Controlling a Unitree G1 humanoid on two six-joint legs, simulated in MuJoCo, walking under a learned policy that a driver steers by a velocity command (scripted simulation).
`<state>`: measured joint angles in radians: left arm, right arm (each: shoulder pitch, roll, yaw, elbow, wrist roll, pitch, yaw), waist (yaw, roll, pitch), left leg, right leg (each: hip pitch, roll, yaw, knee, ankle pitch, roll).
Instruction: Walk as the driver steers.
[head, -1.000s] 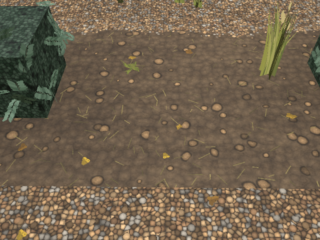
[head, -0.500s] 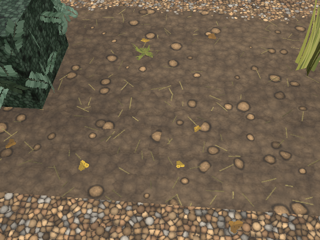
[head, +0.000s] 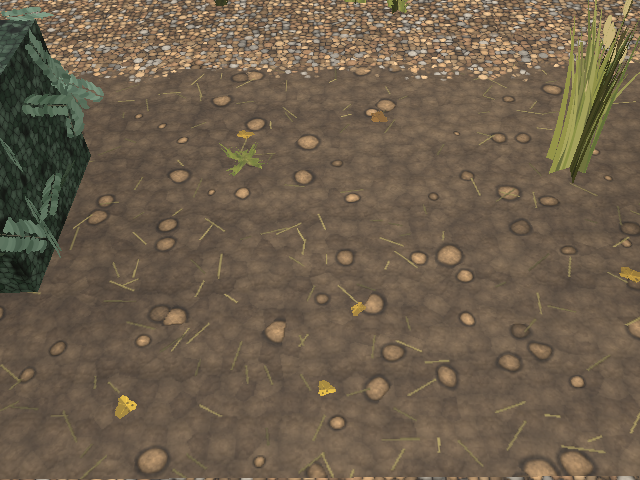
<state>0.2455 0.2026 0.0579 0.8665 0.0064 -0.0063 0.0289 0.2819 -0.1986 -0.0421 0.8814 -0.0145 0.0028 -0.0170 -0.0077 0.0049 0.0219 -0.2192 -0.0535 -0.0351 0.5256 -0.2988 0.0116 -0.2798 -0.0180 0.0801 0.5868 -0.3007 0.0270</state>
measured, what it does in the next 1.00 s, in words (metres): walks ahead: left foot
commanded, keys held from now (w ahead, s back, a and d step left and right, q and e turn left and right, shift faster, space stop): no key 0.30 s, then w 0.70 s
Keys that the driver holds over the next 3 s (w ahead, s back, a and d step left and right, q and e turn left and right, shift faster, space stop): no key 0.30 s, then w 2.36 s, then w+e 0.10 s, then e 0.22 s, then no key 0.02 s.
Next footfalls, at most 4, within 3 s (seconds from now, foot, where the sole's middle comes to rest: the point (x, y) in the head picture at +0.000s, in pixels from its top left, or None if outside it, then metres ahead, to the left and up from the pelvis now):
0.62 left None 0.12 0.13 -0.77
1.12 right None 0.48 -0.09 -0.77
1.68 left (279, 365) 0.78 0.15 -0.77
2.22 right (375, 266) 1.07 -0.10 -0.77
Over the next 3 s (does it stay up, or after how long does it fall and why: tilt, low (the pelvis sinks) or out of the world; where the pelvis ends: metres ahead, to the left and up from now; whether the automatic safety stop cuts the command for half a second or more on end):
stays up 1.29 0.04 0.01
